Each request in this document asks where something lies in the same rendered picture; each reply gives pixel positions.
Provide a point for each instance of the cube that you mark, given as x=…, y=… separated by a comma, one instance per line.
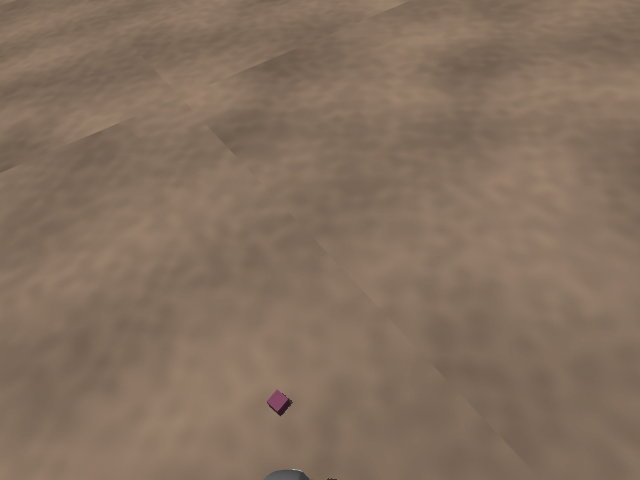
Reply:
x=278, y=402

